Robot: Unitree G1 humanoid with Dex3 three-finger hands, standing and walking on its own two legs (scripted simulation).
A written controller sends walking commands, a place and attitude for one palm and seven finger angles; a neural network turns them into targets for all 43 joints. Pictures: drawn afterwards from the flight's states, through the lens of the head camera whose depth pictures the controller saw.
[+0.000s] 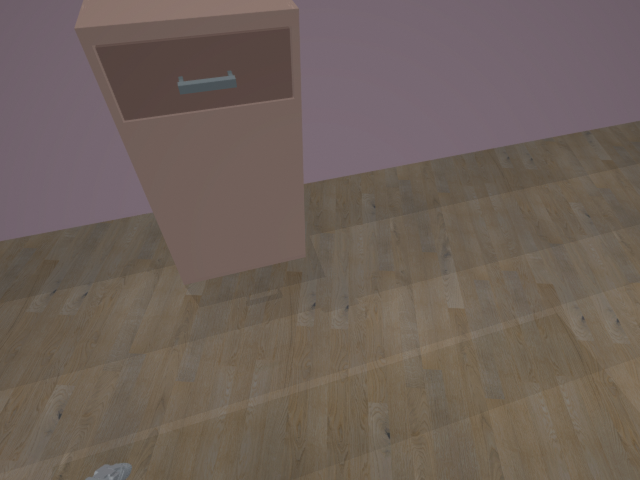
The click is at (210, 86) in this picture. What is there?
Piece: drawer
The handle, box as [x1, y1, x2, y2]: [177, 70, 236, 94]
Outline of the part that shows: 235,78 230,70 227,71 228,75 223,77 184,81 182,79 182,76 178,77 179,81 177,82 180,94 236,86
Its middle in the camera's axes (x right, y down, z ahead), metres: -0.28 -0.39 +0.95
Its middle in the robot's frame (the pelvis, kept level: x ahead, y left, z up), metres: +0.96 +0.33 +0.03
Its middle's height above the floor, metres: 0.80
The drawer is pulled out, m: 0.00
